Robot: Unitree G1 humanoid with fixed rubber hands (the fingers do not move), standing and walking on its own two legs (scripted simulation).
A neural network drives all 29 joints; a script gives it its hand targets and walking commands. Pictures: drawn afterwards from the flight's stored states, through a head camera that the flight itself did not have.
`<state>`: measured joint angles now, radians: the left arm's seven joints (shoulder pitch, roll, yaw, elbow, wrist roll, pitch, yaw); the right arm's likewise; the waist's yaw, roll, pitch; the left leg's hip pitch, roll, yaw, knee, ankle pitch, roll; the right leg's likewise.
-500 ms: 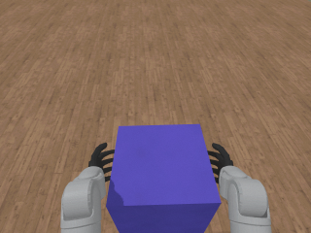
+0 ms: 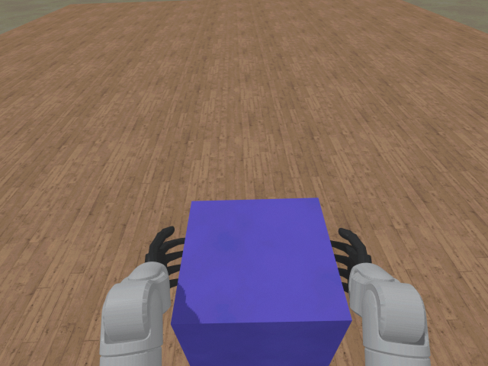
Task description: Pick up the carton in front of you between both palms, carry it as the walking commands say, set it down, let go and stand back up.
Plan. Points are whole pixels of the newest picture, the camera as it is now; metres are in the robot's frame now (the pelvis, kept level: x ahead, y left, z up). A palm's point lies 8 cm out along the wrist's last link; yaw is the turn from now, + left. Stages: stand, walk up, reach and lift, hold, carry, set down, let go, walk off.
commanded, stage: carry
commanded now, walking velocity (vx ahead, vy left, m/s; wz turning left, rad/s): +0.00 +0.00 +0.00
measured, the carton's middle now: (257, 293) +0.27 +0.00 +0.01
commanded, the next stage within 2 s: hold in 1.50 s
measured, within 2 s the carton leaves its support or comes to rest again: neither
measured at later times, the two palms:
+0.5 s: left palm (159, 295) +0.25 +0.15 +0.06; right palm (353, 294) +0.25 -0.15 +0.05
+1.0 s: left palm (159, 305) +0.24 +0.15 +0.04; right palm (353, 305) +0.24 -0.15 +0.04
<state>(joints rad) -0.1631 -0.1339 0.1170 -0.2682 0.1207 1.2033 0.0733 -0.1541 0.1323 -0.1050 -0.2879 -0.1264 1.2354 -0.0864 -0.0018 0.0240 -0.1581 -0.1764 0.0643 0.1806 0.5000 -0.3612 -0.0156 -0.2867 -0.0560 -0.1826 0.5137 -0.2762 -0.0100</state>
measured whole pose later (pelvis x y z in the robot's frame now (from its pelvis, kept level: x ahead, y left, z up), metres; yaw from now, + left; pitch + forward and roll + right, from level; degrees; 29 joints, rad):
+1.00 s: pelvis -0.05 +0.00 +0.00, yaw +0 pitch +2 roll +0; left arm -0.21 -0.14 0.18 0.16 0.23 0.70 0.01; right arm -0.20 0.14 -0.15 0.15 -0.23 0.72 -0.03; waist 0.00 0.00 -0.09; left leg -0.23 0.05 0.18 0.51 -0.31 0.01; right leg -0.33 -0.07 -0.19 0.50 -0.21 -0.02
